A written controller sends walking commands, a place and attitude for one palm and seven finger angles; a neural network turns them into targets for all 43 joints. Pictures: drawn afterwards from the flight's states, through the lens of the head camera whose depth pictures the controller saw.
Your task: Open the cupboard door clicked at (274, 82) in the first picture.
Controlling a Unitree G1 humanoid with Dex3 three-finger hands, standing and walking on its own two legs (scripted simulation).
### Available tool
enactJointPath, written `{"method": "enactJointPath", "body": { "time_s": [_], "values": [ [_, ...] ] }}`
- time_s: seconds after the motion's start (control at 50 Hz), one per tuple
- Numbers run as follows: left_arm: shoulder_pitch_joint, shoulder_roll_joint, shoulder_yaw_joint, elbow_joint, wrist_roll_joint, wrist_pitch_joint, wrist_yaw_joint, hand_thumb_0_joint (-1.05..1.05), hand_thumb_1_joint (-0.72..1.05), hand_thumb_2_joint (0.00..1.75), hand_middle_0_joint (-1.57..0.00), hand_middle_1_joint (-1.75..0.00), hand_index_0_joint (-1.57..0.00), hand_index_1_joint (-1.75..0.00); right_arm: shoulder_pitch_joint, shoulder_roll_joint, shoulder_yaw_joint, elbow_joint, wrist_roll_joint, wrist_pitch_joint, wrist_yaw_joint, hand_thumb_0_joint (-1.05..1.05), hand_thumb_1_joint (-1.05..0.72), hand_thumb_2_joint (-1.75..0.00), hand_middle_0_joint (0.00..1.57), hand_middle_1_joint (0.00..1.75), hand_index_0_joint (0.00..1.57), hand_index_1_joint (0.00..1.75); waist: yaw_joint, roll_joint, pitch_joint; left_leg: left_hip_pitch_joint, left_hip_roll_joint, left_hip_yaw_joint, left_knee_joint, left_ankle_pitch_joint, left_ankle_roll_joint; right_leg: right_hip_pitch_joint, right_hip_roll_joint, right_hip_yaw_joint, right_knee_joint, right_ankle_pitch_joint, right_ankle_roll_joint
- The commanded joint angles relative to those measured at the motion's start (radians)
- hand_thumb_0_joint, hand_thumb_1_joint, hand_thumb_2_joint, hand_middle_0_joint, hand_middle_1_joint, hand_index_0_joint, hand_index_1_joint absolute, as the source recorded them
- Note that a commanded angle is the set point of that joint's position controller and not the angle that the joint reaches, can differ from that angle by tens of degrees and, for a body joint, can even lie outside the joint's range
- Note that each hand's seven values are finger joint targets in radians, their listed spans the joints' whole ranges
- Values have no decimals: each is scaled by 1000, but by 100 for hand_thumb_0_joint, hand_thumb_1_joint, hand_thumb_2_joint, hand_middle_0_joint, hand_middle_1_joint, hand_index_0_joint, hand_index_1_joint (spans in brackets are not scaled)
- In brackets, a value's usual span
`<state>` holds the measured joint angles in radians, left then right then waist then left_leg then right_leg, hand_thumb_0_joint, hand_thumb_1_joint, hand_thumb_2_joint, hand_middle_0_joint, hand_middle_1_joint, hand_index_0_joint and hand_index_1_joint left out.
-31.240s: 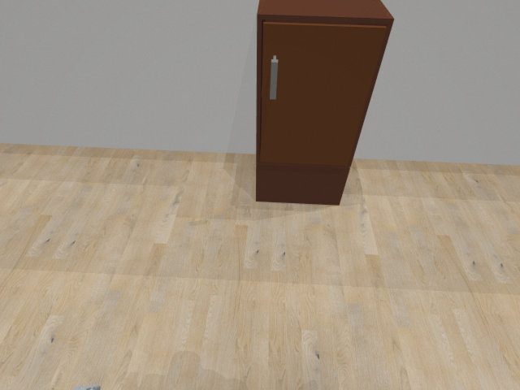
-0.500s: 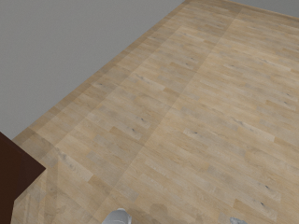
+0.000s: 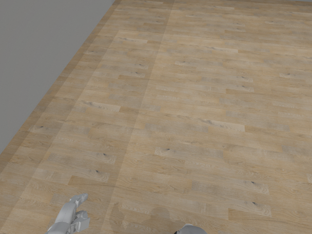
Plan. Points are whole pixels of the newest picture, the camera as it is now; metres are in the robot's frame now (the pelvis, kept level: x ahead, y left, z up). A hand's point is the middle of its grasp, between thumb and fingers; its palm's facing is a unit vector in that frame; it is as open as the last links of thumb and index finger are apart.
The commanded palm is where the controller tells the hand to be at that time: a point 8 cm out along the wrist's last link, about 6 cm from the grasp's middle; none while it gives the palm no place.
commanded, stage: walk to a spot facing it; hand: left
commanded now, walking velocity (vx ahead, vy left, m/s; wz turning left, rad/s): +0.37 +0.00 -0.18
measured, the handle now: out of the picture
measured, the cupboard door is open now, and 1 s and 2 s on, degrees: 47 47 47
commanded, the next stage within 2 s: turn to face it in 0.68 s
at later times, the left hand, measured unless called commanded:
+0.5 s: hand (98, 186) +0.28 +0.19 -0.15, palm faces -0.05 -0.98 -0.18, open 7.3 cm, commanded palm none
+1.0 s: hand (130, 134) +0.48 +0.11 -0.17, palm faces +0.01 -0.99 -0.16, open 7.3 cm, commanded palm none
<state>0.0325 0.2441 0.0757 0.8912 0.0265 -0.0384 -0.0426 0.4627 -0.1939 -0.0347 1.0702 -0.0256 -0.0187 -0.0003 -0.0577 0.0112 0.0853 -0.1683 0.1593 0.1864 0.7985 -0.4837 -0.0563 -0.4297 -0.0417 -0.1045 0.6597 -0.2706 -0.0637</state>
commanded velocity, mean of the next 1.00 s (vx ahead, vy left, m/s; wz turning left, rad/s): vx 0.26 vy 0.00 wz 0.06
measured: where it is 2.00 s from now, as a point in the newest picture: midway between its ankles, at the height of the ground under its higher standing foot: (179, 164)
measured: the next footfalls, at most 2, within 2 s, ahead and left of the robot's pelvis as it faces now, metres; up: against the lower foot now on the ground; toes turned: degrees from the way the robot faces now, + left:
left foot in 0.32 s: +0.30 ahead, +0.12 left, +0.00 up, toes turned +4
right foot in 0.68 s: +0.41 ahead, -0.18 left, +0.00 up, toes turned -16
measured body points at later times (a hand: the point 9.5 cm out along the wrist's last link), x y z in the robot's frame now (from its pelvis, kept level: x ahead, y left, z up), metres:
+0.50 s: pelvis +0.23 +0.00 +0.02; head +0.26 +0.01 +0.47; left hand +0.28 +0.24 -0.14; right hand +0.26 -0.23 -0.13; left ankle +0.26 +0.12 -0.72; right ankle +0.19 -0.11 -0.63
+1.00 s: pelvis +0.46 -0.07 +0.01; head +0.49 -0.05 +0.46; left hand +0.48 +0.16 -0.16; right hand +0.50 -0.31 -0.13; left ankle +0.56 +0.03 -0.71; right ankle +0.38 -0.17 -0.72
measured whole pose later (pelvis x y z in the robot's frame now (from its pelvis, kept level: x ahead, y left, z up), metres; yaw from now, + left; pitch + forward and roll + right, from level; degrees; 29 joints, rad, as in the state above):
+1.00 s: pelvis +0.46 -0.07 +0.01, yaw -2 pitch +0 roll -1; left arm 0.27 0.17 0.05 1.07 0.02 -0.04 0.01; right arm 0.20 -0.16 -0.04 1.02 -0.02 -0.03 0.01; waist -0.01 -0.02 0.06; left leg -0.42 0.06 0.13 0.60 -0.11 0.00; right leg -0.11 -0.06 -0.23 0.54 -0.41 0.01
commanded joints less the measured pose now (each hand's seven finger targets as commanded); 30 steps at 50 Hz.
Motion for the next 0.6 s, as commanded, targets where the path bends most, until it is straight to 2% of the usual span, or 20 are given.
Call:
{"method": "enactJointPath", "body": {
  "time_s": [0.0,0.02,0.04,0.08,0.12,0.2,0.24,0.26,0.28,0.3,0.32,0.34,0.36,0.38,0.4,0.42,0.46,0.5,0.54,0.58],
  "values": [
    [330,171,39,61,-18,-3,47,0,90,90,-20,-30,-20,-30,-208,-99,-29,-160,11,-46,-9,0,-90,-90,20,30,20,30,162,-211,-141,-612,-1,-169,504,23,18,551,-348,507,-354,178,-199],
    [253,125,24,45,-17,-6,51,0,90,90,-20,-30,-20,-30,-182,-91,-28,-133,5,-37,-10,0,-90,-90,20,30,20,30,110,-165,-127,-528,28,-182,420,58,11,440,-307,383,-359,221,-174],
    [201,103,19,36,-12,-9,53,0,90,90,-20,-30,-20,-30,-142,-68,-27,-109,0,-26,-6,0,-90,-90,20,30,20,30,72,-140,-124,-430,26,-161,323,70,8,350,-265,299,-370,221,-154],
    [161,93,15,37,-5,-19,46,0,90,90,-20,-30,-20,-30,-91,-33,-22,-81,-3,-8,2,0,-90,-90,20,30,20,30,30,-139,-80,-328,1,-117,186,120,0,215,-220,224,-415,145,-137],
    [174,93,15,57,-8,-26,37,0,90,90,-20,-30,-20,-30,-117,-23,-23,-87,-4,-8,14,0,-90,-90,20,30,20,30,31,-109,-36,-316,-22,-89,74,202,-2,193,-189,211,-447,60,-131],
    [220,91,21,93,-9,-38,34,0,90,90,-20,-30,-20,-30,-210,-29,-28,-126,-3,-28,22,0,-90,-90,20,30,20,30,46,-89,-7,-267,-49,-83,-122,273,10,234,-191,219,-430,74,-119],
    [231,92,19,107,-10,-35,36,0,90,90,-20,-30,-20,-30,-200,-45,-35,-122,-2,-37,20,0,-90,-90,20,30,20,30,29,-53,-11,-158,-74,-67,-216,310,18,218,-174,216,-378,82,-98],
    [215,88,20,102,-12,-33,37,0,90,90,-20,-30,-20,-30,-133,-68,-41,-101,-4,-44,15,0,-90,-90,20,30,20,30,-14,-18,-28,-36,-85,-68,-271,320,29,169,-149,185,-291,112,-82],
    [207,62,15,90,-13,-30,33,0,90,90,-20,-30,-20,-30,-21,-120,-53,-66,-10,-52,6,0,-90,-90,20,30,20,30,-59,75,-79,134,-39,-152,-326,254,66,80,-82,140,-87,155,-49],
    [242,5,6,73,-19,-28,26,0,90,90,-20,-30,-20,-30,120,-224,-76,-35,-30,-57,-5,0,-90,-90,20,30,20,30,-95,286,-169,304,195,-473,-430,142,165,-104,44,20,241,-60,6],
    [205,6,-4,41,-14,-35,25,0,90,90,-20,-30,-20,-30,181,-251,-74,-27,-29,-46,-12,0,-90,-90,20,30,20,30,-106,308,-180,310,326,-706,-559,69,242,-214,96,63,497,-301,14],
    [155,25,-2,38,-5,-34,27,0,90,90,-20,-30,-20,-30,112,-219,-66,-42,-22,-40,-16,0,-90,-90,20,30,20,30,-79,235,-134,224,337,-681,-565,25,249,-281,16,122,637,-239,9],
    [122,22,1,39,-5,-34,21,0,90,90,-20,-30,-20,-30,39,-178,-57,-65,-19,-44,-15,0,-90,-90,20,30,20,30,-54,165,-74,109,316,-625,-591,2,241,-304,-20,133,689,-156,18],
    [119,14,3,48,-2,-29,12,0,90,90,-20,-30,-20,-30,-21,-140,-45,-81,-19,-54,-17,0,-90,-90,20,30,20,30,-21,111,-28,32,281,-537,-620,22,214,-290,-52,142,669,-89,30],
    [138,1,2,53,2,-20,5,0,90,90,-20,-30,-20,-30,-51,-124,-38,-82,-16,-64,-20,0,-90,-90,20,30,20,30,7,80,-21,8,247,-438,-625,100,190,-264,-69,134,617,-52,41],
    [162,-15,0,61,2,-8,2,0,90,90,-20,-30,-20,-30,-74,-116,-36,-80,-13,-71,-22,0,-90,-90,20,30,20,30,30,85,-33,10,225,-346,-624,195,182,-241,-80,124,546,-33,51],
    [168,-35,-5,62,1,6,-2,0,90,90,-20,-30,-20,-30,-86,-110,-40,-71,-11,-72,-20,0,-90,-90,20,30,20,30,42,119,-48,-21,174,-189,-620,281,166,-142,-89,86,351,-5,59],
    [152,-46,-9,59,-3,8,-4,0,90,90,-20,-30,-20,-30,-95,-126,-43,-65,-11,-63,-12,0,-90,-90,20,30,20,30,43,108,-33,-63,155,-117,-629,248,165,-46,-79,33,160,13,65],
    [142,-38,-8,58,-2,3,-5,0,90,90,-20,-30,-20,-30,-91,-140,-46,-56,-11,-51,-6,0,-90,-90,20,30,20,30,39,97,-22,-70,145,-103,-605,177,158,25,-45,-15,54,28,68],
    [157,-28,-2,67,1,4,-5,0,90,90,-20,-30,-20,-30,-98,-149,-48,-53,-11,-40,-3,0,-90,-90,20,30,20,30,55,87,-26,-96,139,-90,-560,114,147,122,-23,-44,-11,70,68]
  ]
}}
